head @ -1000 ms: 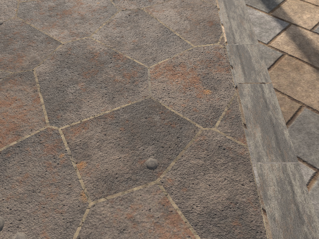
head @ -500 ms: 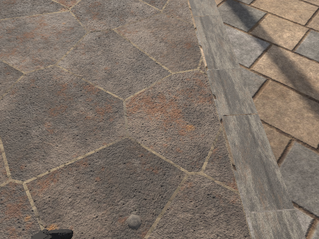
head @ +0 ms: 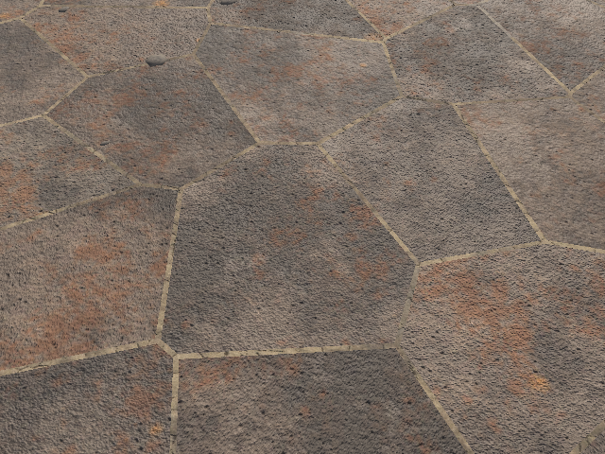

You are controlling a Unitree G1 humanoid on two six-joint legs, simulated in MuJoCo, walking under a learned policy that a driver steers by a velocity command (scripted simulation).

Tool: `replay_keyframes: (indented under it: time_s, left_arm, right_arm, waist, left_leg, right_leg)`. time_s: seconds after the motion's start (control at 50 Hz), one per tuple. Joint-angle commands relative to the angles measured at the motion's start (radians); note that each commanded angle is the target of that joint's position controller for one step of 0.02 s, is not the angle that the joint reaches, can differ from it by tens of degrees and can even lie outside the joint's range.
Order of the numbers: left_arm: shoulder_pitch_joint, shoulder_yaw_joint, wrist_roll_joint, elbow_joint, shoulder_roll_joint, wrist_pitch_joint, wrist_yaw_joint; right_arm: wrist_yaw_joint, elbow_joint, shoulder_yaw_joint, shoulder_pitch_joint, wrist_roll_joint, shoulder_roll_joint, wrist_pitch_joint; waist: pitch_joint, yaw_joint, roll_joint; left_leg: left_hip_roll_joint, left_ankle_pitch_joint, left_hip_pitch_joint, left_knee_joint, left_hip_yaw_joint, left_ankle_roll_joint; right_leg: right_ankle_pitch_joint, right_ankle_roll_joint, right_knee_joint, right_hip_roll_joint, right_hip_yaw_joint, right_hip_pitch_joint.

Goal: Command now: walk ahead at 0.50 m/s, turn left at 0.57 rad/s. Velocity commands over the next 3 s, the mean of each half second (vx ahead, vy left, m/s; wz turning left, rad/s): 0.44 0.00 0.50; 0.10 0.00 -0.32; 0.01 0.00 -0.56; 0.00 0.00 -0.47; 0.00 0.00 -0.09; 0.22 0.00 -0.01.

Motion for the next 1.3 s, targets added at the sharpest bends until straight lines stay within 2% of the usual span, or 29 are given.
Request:
replay_keyframes:
  time_s: [0.02, 0.06, 0.1, 0.12, 0.14, 0.16, 0.18, 0.2, 0.22, 0.28, 0.36, 0.48, 0.56, 0.58, 0.6, 0.62, 0.64, 0.68, 0.72, 0.8, 0.96, 0.98, 1.0, 1.02, 1.04, 1.06, 1.1, 1.22, 1.3]
  left_arm:
    - [-0.035, 0.046, -0.018, -0.050, 0.194, 0.005, 0.005]
    - [-0.048, 0.055, -0.030, -0.052, 0.226, 0.018, 0.008]
    - [-0.052, 0.044, -0.028, -0.057, 0.203, 0.028, 0.012]
    - [-0.014, 0.011, 0.021, -0.092, 0.096, 0.020, 0.009]
    - [0.006, -0.015, 0.014, -0.137, 0.053, -0.018, -0.001]
    - [-0.118, 0.007, -0.028, -0.157, 0.148, -0.044, -0.012]
    - [-0.157, 0.005, -0.040, -0.172, 0.148, -0.059, -0.016]
    - [-0.153, 0.003, -0.018, -0.157, 0.136, -0.064, -0.006]
    - [-0.140, 0.012, 0.003, -0.147, 0.147, -0.058, -0.001]
    - [-0.119, 0.012, 0.016, -0.147, 0.125, -0.024, -0.004]
    - [-0.251, -0.004, 0.024, -0.190, 0.081, -0.015, -0.002]
    - [-0.309, -0.018, 0.011, -0.191, 0.070, -0.030, -0.043]
    - [-0.185, 0.004, 0.022, -0.156, 0.125, -0.039, -0.050]
    - [-0.125, 0.015, 0.029, -0.149, 0.172, -0.042, -0.046]
    - [-0.089, 0.021, 0.044, -0.160, 0.228, -0.035, -0.044]
    - [-0.072, 0.007, 0.020, -0.152, 0.161, -0.015, -0.045]
    - [-0.095, 0.003, -0.005, -0.166, 0.151, 0.000, -0.048]
    - [-0.169, 0.002, -0.005, -0.194, 0.148, 0.029, -0.040]
    - [-0.207, 0.005, 0.006, -0.207, 0.149, 0.050, -0.025]
    - [-0.200, 0.024, 0.004, -0.223, 0.167, 0.075, -0.001]
    - [-0.201, 0.036, -0.018, -0.249, 0.171, 0.119, 0.015]
    - [-0.180, 0.030, -0.021, -0.249, 0.153, 0.123, 0.018]
    - [-0.166, 0.018, -0.018, -0.262, 0.108, 0.121, 0.016]
    - [-0.179, 0.023, -0.022, -0.288, 0.110, 0.109, 0.014]
    - [-0.140, 0.045, -0.005, -0.268, 0.177, 0.099, 0.011]
    - [-0.103, 0.057, -0.013, -0.239, 0.195, 0.104, 0.009]
    - [-0.070, 0.052, -0.012, -0.212, 0.159, 0.128, 0.017]
    - [-0.197, 0.020, -0.022, -0.299, 0.090, 0.133, -0.002]
    - [-0.197, 0.019, -0.020, -0.323, 0.100, 0.137, -0.020]
  right_arm:
    - [0.016, -0.105, -0.010, -0.089, -0.002, -0.056, -0.009]
    - [0.016, -0.104, -0.031, -0.023, -0.005, -0.092, -0.003]
    - [-0.002, -0.023, -0.090, 0.274, 0.001, -0.191, 0.006]
    - [-0.024, -0.006, -0.116, 0.345, 0.008, -0.300, 0.013]
    - [-0.013, -0.053, -0.104, 0.303, 0.002, -0.329, -0.009]
    - [-0.002, -0.054, -0.077, 0.299, -0.002, -0.236, -0.026]
    - [-0.002, -0.046, -0.066, 0.269, -0.005, -0.200, -0.039]
    - [-0.004, -0.053, -0.057, 0.201, -0.005, -0.173, -0.043]
    - [-0.008, -0.066, -0.046, 0.146, -0.011, -0.140, -0.044]
    - [-0.023, -0.082, -0.043, 0.124, -0.017, -0.138, -0.050]
    - [-0.052, -0.062, -0.053, 0.172, -0.012, -0.171, -0.044]
    - [-0.063, -0.002, -0.032, 0.234, -0.021, -0.122, -0.031]
    - [-0.064, 0.013, -0.030, 0.186, -0.026, -0.122, -0.028]
    - [-0.067, 0.003, -0.025, 0.203, -0.038, -0.111, -0.030]
    - [-0.066, -0.005, -0.012, 0.317, -0.046, -0.079, -0.035]
    - [-0.064, 0.002, -0.007, 0.351, -0.048, -0.086, -0.029]
    - [-0.059, -0.008, -0.020, 0.305, -0.028, -0.147, -0.016]
    - [-0.068, -0.036, -0.027, 0.168, -0.016, -0.148, 0.017]
    - [-0.080, -0.047, -0.029, 0.145, -0.026, -0.126, 0.036]
    - [-0.090, -0.037, -0.017, 0.152, -0.031, -0.075, 0.023]
    - [-0.065, -0.039, -0.026, 0.144, -0.019, -0.084, -0.011]
    - [-0.064, -0.037, -0.036, 0.164, -0.024, -0.111, -0.015]
    - [-0.071, -0.046, -0.055, 0.181, -0.049, -0.194, -0.011]
    - [-0.069, -0.048, -0.066, 0.144, -0.081, -0.235, -0.004]
    - [-0.073, -0.080, -0.050, 0.089, -0.086, -0.181, -0.009]
    - [-0.079, -0.095, -0.037, 0.036, -0.070, -0.136, -0.011]
    - [-0.083, -0.101, -0.028, 0.003, -0.038, -0.110, -0.011]
    - [-0.092, -0.076, -0.044, 0.087, -0.040, -0.150, 0.017]
    - [-0.077, -0.074, -0.062, 0.070, -0.027, -0.191, 0.023]
  waist:
    - [0.052, -0.024, -0.099]
    - [-0.006, -0.079, -0.130]
    - [-0.161, -0.234, -0.084]
    - [-0.217, -0.204, 0.148]
    - [-0.385, -0.145, 0.230]
    - [-0.328, -0.205, 0.083]
    - [-0.207, -0.185, 0.065]
    - [-0.141, -0.137, -0.019]
    - [-0.107, -0.099, -0.009]
    - [-0.090, -0.063, 0.006]
    - [-0.034, -0.093, 0.010]
    - [-0.061, -0.146, 0.058]
    - [-0.097, -0.070, 0.043]
    - [-0.172, -0.057, -0.022]
    - [-0.302, -0.101, -0.194]
    - [-0.378, -0.091, -0.301]
    - [-0.333, -0.078, -0.210]
    - [-0.163, -0.070, -0.093]
    - [-0.099, -0.096, -0.116]
    - [-0.151, -0.094, -0.180]
    - [-0.136, -0.104, -0.194]
    - [-0.135, -0.110, -0.171]
    - [-0.137, -0.098, -0.011]
    - [-0.089, -0.079, 0.252]
    - [-0.092, -0.069, 0.187]
    - [-0.087, -0.046, 0.114]
    - [-0.069, -0.048, 0.073]
    - [-0.089, -0.128, 0.132]
    - [-0.108, -0.130, 0.156]
  left_leg:
    - [-0.020, -0.058, 0.010, -0.063, 0.044, 0.038]
    - [-0.088, -0.162, 0.141, -0.072, 0.103, 0.080]
    - [-0.172, -0.101, 0.579, -0.156, 0.108, 0.149]
    - [0.053, -0.111, 0.864, -0.194, -0.274, 0.246]
    - [0.227, -0.325, 1.040, -0.384, -0.825, 0.418]
    - [0.217, -0.343, 1.012, -0.448, -0.763, 0.359]
    - [0.183, -0.286, 0.893, -0.442, -0.618, 0.322]
    - [0.136, -0.189, 0.747, -0.437, -0.508, 0.286]
    - [0.102, -0.081, 0.632, -0.447, -0.427, 0.266]
    - [0.064, 0.073, 0.493, -0.492, -0.347, 0.275]
    - [0.003, 0.233, 0.428, -0.471, -0.241, 0.233]
    - [0.020, 0.273, 0.509, -0.391, -0.179, 0.158]
    - [0.017, 0.428, 0.593, -0.182, -0.166, 0.110]
    - [-0.054, 0.333, 0.552, -0.019, -0.123, 0.066]
    - [-0.153, -0.077, 0.330, 0.280, -0.084, -0.008]
    - [-0.207, -0.611, 0.180, 0.466, -0.082, -0.062]
    - [-0.168, -0.613, 0.110, 0.541, -0.130, -0.066]
    - [-0.129, -0.520, 0.040, 0.544, -0.104, -0.070]
    - [-0.102, -0.454, 0.120, 0.383, -0.096, -0.065]
    - [-0.132, -0.382, 0.233, 0.153, -0.070, -0.081]
    - [-0.155, -0.196, 0.406, -0.240, -0.059, -0.050]
    - [-0.100, -0.164, 0.490, -0.321, -0.088, -0.022]
    - [0.100, -0.198, 0.567, -0.390, -0.272, 0.063]
    - [0.254, -0.074, 0.495, -0.466, -0.488, 0.197]
    - [0.287, 0.005, 0.466, -0.450, -0.484, 0.234]
    - [0.233, 0.048, 0.462, -0.422, -0.380, 0.199]
    - [0.161, 0.106, 0.500, -0.386, -0.246, 0.151]
    - [0.163, 0.205, 0.621, -0.370, -0.116, 0.190]
    - [0.193, 0.235, 0.575, -0.358, -0.064, 0.193]
  right_leg:
    - [0.471, -0.145, -0.029, -0.293, 0.065, 0.013]
    - [0.803, -0.124, 0.124, -0.290, 0.030, 0.041]
    - [0.831, -0.066, 0.540, -0.223, -0.019, -0.123]
    - [0.174, -0.008, 0.899, -0.124, -0.020, -0.482]
    - [-0.328, 0.018, 1.134, 0.046, 0.219, -0.747]
    - [-0.258, -0.002, 1.171, -0.008, 0.322, -0.856]
    - [-0.170, -0.026, 1.113, -0.046, 0.307, -0.882]
    - [-0.095, -0.029, 1.026, -0.089, 0.310, -0.822]
    - [-0.049, -0.025, 0.946, -0.115, 0.315, -0.748]
    - [0.018, 0.009, 0.838, -0.114, 0.302, -0.656]
    - [0.221, 0.051, 0.563, -0.060, 0.282, -0.650]
    - [0.466, 0.001, 0.305, -0.017, 0.258, -0.520]
    - [0.417, -0.081, 0.202, 0.013, 0.234, -0.390]
    - [0.737, -0.121, 0.223, -0.059, 0.315, -0.239]
    - [1.011, -0.279, 0.277, -0.249, 0.560, 0.047]
    - [0.948, -0.391, 0.209, -0.347, 0.779, 0.140]
    - [0.631, -0.371, 0.158, -0.330, 0.815, 0.080]
    - [0.281, -0.302, 0.089, -0.265, 0.723, -0.130]
    - [0.116, -0.249, 0.033, -0.187, 0.656, -0.302]
    - [0.129, -0.240, 0.037, -0.123, 0.600, -0.340]
    - [0.014, -0.182, 0.102, -0.086, 0.692, -0.368]
    - [-0.034, -0.144, 0.146, -0.049, 0.670, -0.420]
    - [-0.156, -0.085, 0.313, 0.028, 0.561, -0.545]
    - [-0.281, -0.035, 0.557, 0.157, 0.356, -0.661]
    - [-0.281, -0.002, 0.769, 0.093, 0.382, -0.653]
    - [-0.229, 0.013, 0.856, 0.085, 0.376, -0.651]
    - [-0.143, 0.051, 0.965, 0.067, 0.355, -0.690]
    - [-0.096, 0.099, 0.748, 0.000, 0.263, -0.668]
    - [-0.106, 0.067, 0.563, -0.004, 0.190, -0.504]
Next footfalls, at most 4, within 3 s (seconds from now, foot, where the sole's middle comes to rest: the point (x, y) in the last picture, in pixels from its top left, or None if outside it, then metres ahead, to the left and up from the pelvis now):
0.10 left None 0.22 0.13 -0.77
0.56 right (341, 431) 0.52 -0.01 -0.77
0.98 left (235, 450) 0.46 0.21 -0.77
1.40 right None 0.41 -0.05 -0.77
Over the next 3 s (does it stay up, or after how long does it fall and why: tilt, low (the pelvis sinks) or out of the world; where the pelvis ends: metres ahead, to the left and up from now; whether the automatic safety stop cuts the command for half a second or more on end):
stays up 0.49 0.04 0.01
